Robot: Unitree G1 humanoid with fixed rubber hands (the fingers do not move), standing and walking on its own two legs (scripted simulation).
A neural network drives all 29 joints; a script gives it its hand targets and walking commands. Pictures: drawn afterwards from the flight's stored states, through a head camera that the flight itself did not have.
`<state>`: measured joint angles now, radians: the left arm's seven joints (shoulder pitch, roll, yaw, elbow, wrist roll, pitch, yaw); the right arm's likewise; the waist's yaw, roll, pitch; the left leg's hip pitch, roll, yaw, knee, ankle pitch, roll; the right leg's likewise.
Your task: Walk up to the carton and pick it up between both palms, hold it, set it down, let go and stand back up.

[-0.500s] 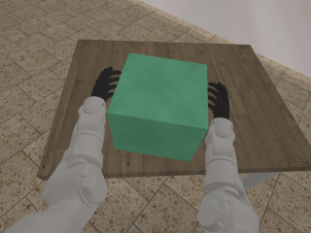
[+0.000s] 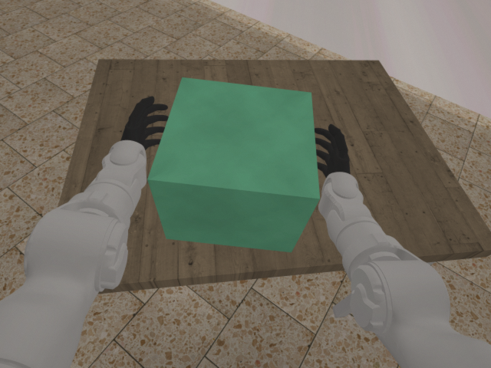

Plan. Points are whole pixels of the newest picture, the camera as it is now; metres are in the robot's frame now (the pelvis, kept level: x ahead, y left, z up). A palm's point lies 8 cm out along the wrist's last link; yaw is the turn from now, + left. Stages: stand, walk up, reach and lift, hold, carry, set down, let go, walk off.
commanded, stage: set down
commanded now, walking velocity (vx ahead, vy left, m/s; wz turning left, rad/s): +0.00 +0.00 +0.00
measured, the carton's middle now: (237, 166) +0.45 -0.01 +0.06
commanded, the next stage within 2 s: none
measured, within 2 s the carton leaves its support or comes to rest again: neither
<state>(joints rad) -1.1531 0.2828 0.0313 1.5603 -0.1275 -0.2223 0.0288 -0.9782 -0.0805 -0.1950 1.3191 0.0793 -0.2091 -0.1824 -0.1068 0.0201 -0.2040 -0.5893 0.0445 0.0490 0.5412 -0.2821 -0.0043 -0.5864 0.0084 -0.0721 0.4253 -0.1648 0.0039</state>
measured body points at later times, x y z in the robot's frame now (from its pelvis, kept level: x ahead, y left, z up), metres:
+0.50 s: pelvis -0.05 -0.01 -0.01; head +0.03 +0.01 +0.43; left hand +0.48 +0.18 +0.14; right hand +0.43 -0.23 +0.13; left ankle -0.04 +0.11 -0.73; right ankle +0.00 -0.12 -0.73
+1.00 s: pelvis -0.03 -0.01 +0.00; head +0.01 +0.00 +0.45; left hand +0.48 +0.19 +0.19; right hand +0.44 -0.22 +0.19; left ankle -0.04 +0.11 -0.73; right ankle +0.00 -0.12 -0.73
